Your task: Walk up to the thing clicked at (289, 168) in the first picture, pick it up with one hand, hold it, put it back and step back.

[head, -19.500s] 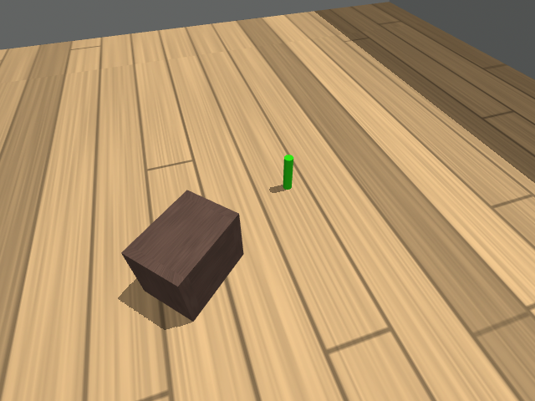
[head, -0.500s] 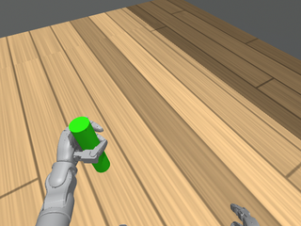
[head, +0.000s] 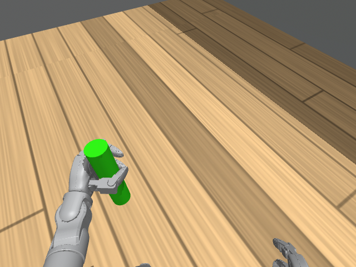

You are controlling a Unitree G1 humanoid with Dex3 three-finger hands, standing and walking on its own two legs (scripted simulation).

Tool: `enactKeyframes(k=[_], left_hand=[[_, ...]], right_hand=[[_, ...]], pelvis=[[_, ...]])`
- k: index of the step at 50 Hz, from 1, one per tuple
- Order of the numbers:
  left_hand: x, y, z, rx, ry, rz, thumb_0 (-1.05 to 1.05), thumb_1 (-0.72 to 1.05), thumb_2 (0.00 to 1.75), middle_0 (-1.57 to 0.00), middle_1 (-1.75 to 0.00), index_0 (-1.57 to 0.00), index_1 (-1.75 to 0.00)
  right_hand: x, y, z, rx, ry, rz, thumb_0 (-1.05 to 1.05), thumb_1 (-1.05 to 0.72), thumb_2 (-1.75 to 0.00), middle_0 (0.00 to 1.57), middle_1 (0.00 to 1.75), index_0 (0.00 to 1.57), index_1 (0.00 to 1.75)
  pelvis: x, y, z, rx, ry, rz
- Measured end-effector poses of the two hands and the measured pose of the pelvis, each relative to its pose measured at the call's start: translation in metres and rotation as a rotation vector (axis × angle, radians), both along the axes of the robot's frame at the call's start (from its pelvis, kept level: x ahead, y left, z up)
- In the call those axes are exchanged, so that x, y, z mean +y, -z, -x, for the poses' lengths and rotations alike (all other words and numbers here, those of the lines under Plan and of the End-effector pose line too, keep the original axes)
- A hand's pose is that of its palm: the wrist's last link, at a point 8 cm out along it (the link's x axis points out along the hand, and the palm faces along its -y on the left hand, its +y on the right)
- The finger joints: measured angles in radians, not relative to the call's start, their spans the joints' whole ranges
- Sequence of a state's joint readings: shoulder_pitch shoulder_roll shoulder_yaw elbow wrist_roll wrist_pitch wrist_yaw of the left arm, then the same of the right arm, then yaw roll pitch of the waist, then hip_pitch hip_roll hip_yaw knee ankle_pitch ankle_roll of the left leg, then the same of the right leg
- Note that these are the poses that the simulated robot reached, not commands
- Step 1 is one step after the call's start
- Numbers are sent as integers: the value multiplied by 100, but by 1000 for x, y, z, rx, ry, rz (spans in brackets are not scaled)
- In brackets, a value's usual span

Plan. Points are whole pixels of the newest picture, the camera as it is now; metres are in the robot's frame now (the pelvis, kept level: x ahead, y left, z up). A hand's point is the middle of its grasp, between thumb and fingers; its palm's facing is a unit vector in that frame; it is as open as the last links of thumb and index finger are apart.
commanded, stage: crouch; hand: left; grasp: from the side
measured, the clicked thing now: (110, 176) +0.32 +0.17 +0.02
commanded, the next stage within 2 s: lower in 1.72 s
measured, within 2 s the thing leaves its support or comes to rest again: neither
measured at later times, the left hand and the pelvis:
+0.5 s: hand (128, 192) +0.36 +0.17 -0.17, palm faces -0.01 -1.00 -0.01, open 6.6 cm; pelvis -0.04 +0.00 -0.15, yaw -2 degrees
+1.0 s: hand (137, 206) +0.39 +0.18 -0.38, palm faces +0.06 -1.00 -0.02, open 6.6 cm; pelvis -0.08 +0.00 -0.34, yaw -4 degrees
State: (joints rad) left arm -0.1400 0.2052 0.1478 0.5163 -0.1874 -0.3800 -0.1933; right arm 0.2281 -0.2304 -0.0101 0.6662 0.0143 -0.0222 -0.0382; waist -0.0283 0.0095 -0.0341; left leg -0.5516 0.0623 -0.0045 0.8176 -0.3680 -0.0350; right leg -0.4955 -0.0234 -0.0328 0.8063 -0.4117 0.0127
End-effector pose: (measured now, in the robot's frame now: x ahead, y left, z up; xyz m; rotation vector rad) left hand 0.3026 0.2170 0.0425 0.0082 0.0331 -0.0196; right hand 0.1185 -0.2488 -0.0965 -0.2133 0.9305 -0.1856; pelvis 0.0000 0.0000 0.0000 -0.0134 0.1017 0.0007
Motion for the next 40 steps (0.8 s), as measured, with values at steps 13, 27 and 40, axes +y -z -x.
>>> enactKeyframes(k=[13,27,40], left_hand=[[0,82,-9,20,-9,16,3,-1,115,-96,-113,-95,-110],[7,228,-40,-27,-20,-3,3,-1,115,-96,-112,-95,-110],[8,353,-49,4,-42,-12,3,-1,114,-96,-113,-95,-110]], right_hand=[[-9,44,22,83,-33,33,0,-88,-90,20,30,21,30],[-13,180,53,215,-67,48,0,-89,-90,20,30,20,30],[-5,298,85,329,-110,13,0,-91,-91,20,30,20,30]], pelvis=[[1,44,19,155,3,9],[3,171,42,407,24,22],[2,275,67,479,46,24]])
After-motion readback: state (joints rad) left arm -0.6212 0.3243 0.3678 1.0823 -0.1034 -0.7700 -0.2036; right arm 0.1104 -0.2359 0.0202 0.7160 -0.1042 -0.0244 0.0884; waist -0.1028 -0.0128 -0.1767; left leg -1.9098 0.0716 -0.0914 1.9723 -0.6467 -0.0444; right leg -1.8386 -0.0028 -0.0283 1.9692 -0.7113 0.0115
